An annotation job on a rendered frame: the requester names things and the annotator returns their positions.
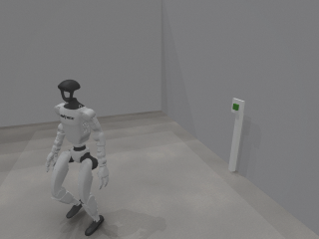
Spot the robot right foot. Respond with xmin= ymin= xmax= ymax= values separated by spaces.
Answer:
xmin=66 ymin=199 xmax=84 ymax=219

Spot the panel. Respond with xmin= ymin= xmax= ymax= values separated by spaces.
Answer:
xmin=228 ymin=98 xmax=245 ymax=172

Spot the robot left forearm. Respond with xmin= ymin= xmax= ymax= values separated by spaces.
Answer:
xmin=96 ymin=132 xmax=107 ymax=167

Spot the left robot upper arm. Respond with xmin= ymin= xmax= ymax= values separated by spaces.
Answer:
xmin=80 ymin=108 xmax=103 ymax=141

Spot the robot left hand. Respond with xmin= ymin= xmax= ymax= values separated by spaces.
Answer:
xmin=97 ymin=165 xmax=110 ymax=189

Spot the right robot thigh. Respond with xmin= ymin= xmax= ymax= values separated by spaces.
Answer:
xmin=51 ymin=150 xmax=74 ymax=199

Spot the button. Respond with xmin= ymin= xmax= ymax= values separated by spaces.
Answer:
xmin=232 ymin=104 xmax=239 ymax=111

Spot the robot right forearm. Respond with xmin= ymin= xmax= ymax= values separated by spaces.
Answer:
xmin=51 ymin=129 xmax=66 ymax=153

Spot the right robot upper arm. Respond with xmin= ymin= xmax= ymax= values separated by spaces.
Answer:
xmin=54 ymin=103 xmax=65 ymax=132

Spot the robot right hand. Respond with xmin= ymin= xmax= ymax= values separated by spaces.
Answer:
xmin=45 ymin=151 xmax=58 ymax=172

